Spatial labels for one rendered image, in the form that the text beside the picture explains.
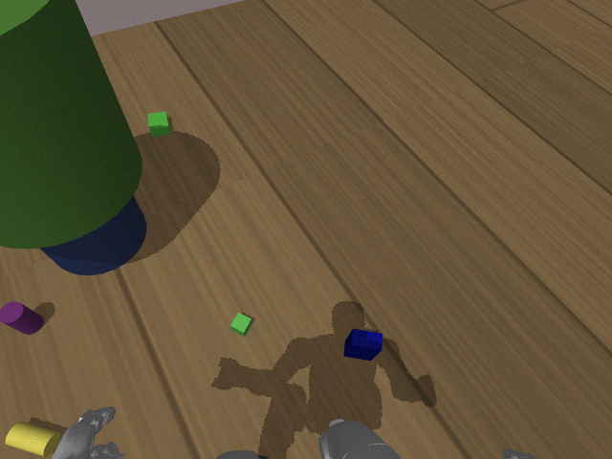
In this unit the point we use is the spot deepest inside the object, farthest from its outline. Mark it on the left robot hand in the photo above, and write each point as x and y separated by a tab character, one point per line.
77	442

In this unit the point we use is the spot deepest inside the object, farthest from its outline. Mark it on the potted plant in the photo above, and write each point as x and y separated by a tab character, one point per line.
69	164

